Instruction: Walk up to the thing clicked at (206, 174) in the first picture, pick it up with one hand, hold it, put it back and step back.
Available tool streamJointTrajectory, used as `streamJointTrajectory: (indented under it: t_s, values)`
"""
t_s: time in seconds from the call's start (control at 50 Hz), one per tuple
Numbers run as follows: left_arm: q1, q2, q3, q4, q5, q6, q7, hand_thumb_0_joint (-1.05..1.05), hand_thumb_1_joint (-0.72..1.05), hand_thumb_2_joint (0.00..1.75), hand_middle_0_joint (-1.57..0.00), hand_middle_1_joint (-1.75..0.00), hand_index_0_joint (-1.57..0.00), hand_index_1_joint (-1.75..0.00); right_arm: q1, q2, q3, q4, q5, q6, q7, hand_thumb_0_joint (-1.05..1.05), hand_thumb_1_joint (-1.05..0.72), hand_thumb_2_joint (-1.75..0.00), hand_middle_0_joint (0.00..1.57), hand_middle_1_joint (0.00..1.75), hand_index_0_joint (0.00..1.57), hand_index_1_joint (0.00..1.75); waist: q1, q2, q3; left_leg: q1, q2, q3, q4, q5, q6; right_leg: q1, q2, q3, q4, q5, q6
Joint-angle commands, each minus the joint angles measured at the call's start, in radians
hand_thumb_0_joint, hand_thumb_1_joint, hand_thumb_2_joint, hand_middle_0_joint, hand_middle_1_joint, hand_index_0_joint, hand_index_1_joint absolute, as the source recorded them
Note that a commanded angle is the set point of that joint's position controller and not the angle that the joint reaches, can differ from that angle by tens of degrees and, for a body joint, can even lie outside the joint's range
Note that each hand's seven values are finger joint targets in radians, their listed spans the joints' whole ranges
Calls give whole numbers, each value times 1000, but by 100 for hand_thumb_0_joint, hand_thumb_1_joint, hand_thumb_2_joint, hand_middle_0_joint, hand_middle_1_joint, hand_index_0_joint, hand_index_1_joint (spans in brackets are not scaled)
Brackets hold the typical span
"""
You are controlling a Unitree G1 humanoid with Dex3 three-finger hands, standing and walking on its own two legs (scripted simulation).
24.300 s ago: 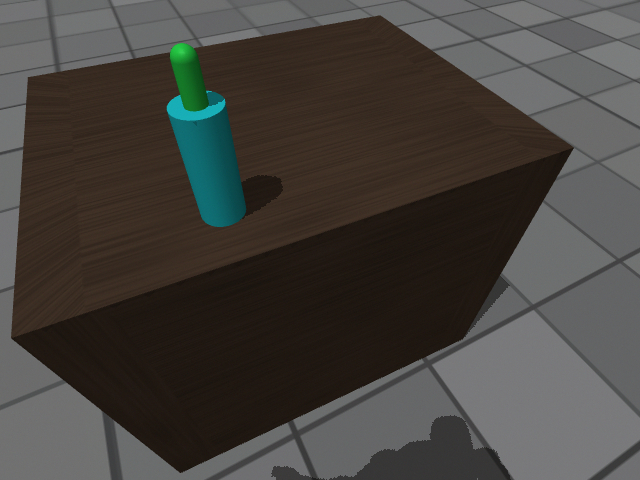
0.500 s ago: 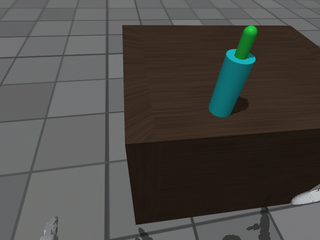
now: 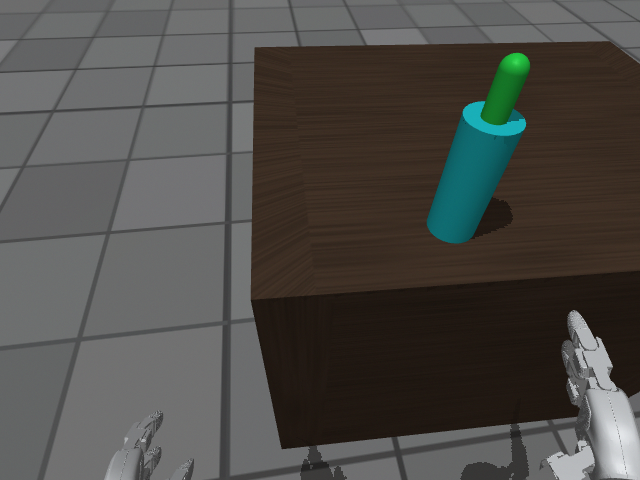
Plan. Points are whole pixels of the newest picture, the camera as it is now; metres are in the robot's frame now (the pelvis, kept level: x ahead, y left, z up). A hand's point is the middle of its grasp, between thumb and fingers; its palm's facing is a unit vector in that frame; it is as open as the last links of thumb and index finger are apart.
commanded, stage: home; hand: right
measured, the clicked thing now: (478, 156) +0.47 -0.21 +0.16
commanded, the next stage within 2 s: none
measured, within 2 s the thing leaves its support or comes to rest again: neither
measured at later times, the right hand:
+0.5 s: hand (445, 434) +0.20 -0.17 -0.10, palm faces +0.09 +0.97 -0.23, open 17.4 cm
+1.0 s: hand out of the picture +0.13 -0.25 -0.13, palm faces -0.05 +0.92 -0.39, open 17.5 cm
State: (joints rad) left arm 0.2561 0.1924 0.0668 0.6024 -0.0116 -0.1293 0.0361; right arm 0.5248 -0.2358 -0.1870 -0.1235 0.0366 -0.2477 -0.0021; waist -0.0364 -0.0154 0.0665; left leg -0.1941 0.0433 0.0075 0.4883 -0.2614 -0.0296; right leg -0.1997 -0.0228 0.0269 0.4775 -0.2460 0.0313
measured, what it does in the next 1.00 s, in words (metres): stands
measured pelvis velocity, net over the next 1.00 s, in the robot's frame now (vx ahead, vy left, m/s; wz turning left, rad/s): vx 0.01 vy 0.00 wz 0.02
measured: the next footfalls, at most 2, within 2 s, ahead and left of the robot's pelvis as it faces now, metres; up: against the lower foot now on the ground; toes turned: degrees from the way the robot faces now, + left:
none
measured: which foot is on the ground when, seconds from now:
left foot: down 0.00-1.00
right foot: down 0.00-1.00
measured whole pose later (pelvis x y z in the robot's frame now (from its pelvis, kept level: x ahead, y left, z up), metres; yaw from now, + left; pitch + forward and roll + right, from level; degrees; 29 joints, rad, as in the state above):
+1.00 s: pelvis +0.01 +0.00 -0.01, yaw +1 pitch -1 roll +0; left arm 0.19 0.34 0.02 0.84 0.03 0.00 0.00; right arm 0.23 -0.35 -0.01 0.83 -0.03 -0.04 -0.02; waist 0.01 -0.02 0.00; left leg -0.22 0.03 -0.01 0.56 -0.32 -0.03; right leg -0.23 -0.03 0.01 0.56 -0.32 0.03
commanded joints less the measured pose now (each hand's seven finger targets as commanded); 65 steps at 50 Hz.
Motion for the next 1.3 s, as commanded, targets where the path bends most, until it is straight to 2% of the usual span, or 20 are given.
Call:
streamJointTrajectory:
  t_s: [0.0, 0.04, 0.12, 0.14, 0.16, 0.24, 0.3, 0.34, 0.4, 0.44, 0.52, 0.6, 0.62, 0.72, 0.74, 0.8, 0.86, 0.98, 1.04, 1.28]
  values:
    - [-208, -2, -65, -165, 1, -49, 8, 0, 90, 90, -20, -30, -20, -30, -51, -62, 27, -18, -11, -37, -24, 0, 60, -3, 5, 4, 5, 4, -8, -23, -117, 15, -38, 63, -73, 96, 29, -18, 28, -58, -69, 115, -33]
    - [-170, 52, -23, -151, 6, -41, 20, 0, 90, 90, -20, -30, -20, -30, -52, -51, 55, 40, -14, -31, -21, 0, 56, -5, 5, 5, 5, 5, 20, 9, -143, -3, -38, 60, -70, 112, 24, 3, 31, -62, -62, 119, -37]
    - [-80, 128, 35, -97, 11, -33, 33, 0, 90, 90, -20, -30, -20, -30, -102, -99, 47, 161, -19, 0, -25, 0, 54, -6, 5, 5, 5, 5, 44, -14, -151, -16, -37, 61, -61, 162, 20, 29, 32, -65, -55, 153, -34]
    - [-115, 131, -19, -63, 25, -31, 25, 0, 90, 90, -20, -30, -20, -30, -100, -126, -39, 158, -21, -6, -59, 0, 57, -4, 5, 5, 5, 5, -3, 22, -131, 12, -47, 63, -60, 146, 22, -1, 37, -53, -41, 136, -38]
    - [-116, 121, -27, -62, 23, -26, 28, 0, 90, 90, -20, -30, -20, -30, -117, -77, 35, 243, -32, 3, -60, 0, 56, -5, 5, 5, 5, 5, 35, 35, -108, -17, -45, 52, -61, 146, 20, 1, 37, -66, -36, 128, -41]
    - [-117, 122, -31, -38, 23, -17, 34, 0, 90, 90, -20, -30, -20, -30, -329, -26, 105, 400, -36, 18, -62, 0, 52, -7, 5, 6, 5, 6, 71, 43, -76, -104, -42, 44, -30, 117, 21, -41, 37, -66, -8, 86, -43]
    - [-117, 121, -33, -40, 25, -8, 36, 0, 90, 90, -20, -30, -20, -30, -378, -50, 95, 421, -39, 14, -71, 0, 54, -5, 5, 5, 5, 5, 51, -12, -167, -86, -34, 34, -5, 138, 24, -18, 40, -67, 14, 110, -35]
    - [-114, 118, -32, -46, 24, -4, 38, 0, 90, 90, -20, -30, -20, -30, -355, -68, 84, 422, -38, 22, -84, 0, 56, -4, 5, 5, 5, 5, 24, -19, -262, -13, -30, 32, 8, 209, 21, 1, 44, -69, 31, 176, -32]
    - [-109, 123, -27, -53, 25, 4, 41, 0, 90, 90, -20, -30, -20, -30, -300, -63, 98, 455, -42, 47, -97, 0, 54, -5, 5, 5, 5, 5, 21, -10, -331, 49, -30, 33, 26, 355, 12, 32, 43, -75, 51, 295, -35]
    - [-110, 124, -26, -55, 22, 15, 38, 0, 90, 90, -20, -30, -20, -30, -276, -59, 100, 466, -41, 61, -105, 0, 53, -6, 5, 5, 5, 5, 11, -4, -306, 52, -38, 44, 32, 375, 17, 27, 36, -70, 44, 331, -28]
    - [-113, 129, -20, -63, 17, 47, 30, 0, 90, 90, -20, -30, -20, -30, -255, -2, 144, 551, -37, 90, -107, 0, 54, -6, 5, 5, 5, 5, 18, 35, -162, -12, -54, 61, 8, 278, 22, -38, 21, -68, 17, 267, -25]
    - [-114, 134, -14, -71, 10, 69, 21, 0, 90, 90, -20, -30, -20, -30, -300, -27, 124, 536, -36, 97, -103, 0, 54, -6, 5, 5, 5, 5, 13, 67, -144, -27, -50, 54, 4, 271, 16, -34, 23, -79, 15, 252, -32]
    - [-117, 139, -14, -76, 7, 72, 19, 0, 90, 90, -20, -30, -20, -30, -310, -18, 142, 540, -34, 98, -100, 0, 54, -6, 5, 5, 5, 5, 20, 58, -119, -41, -50, 53, 2, 245, 18, -36, 22, -79, 6, 228, -30]
    - [-109, 140, -11, -80, 5, 81, 19, 0, 90, 90, -20, -30, -20, -30, -358, -57, 108, 478, -36, 101, -109, 0, 58, -4, 5, 5, 5, 5, 23, 18, -197, -2, -48, 40, 7, 261, 20, 7, 23, -81, 9, 239, -28]
    - [-53, 312, 29, 26, 59, 87, 2, 0, 90, 90, -20, -30, -20, -30, -267, -319, 77, 696, -96, 132, -77, 0, 59, -3, 5, 4, 5, 4, 44, -14, -211, 6, 61, -57, 60, 466, 54, 25, -64, -1, 79, 398, -54]
    - [-38, 291, 21, 55, 56, 94, -12, 0, 90, 90, -20, -30, -20, -30, -271, -264, 87, 725, -79, 155, -49, 0, 56, -5, 5, 5, 5, 5, 48, -13, -287, 67, 69, -54, 80, 539, 77, 53, -70, 0, 99, 413, -65]
    - [-70, 286, 3, 94, 39, 97, -26, 0, 90, 90, -20, -30, -20, -30, -332, -244, 121, 779, -65, 159, -29, 0, 58, -4, 5, 5, 5, 5, 55, 23, -205, 7, 57, -50, 27, 356, 69, 28, -71, 12, 44, 278, -61]
    - [-115, 322, -14, 183, 39, 104, -33, 0, 90, 90, -20, -30, -20, -30, -371, -292, 137, 909, -67, 184, -15, 0, 57, -4, 5, 5, 5, 5, 46, 14, -66, -27, 57, -71, -37, 207, 61, -18, -73, 38, -40, 147, -69]
    - [-124, 344, -17, 231, 36, 109, -33, 0, 90, 90, -20, -30, -20, -30, -365, -312, 145, 965, -63, 190, -14, 0, 56, -5, 5, 5, 5, 5, 39, 22, -86, -18, 62, -83, -73, 210, 60, 33, -73, 40, -55, 158, -66]
    - [-130, 405, -36, 381, 33, 114, -41, 0, 90, 90, -20, -30, -20, -30, -370, -361, 165, 1120, -58, 213, -2, 0, 58, -4, 5, 5, 5, 5, 36, 0, -19, 18, 57, -96, -168, -55, 58, -38, -84, 88, -206, -123, -65]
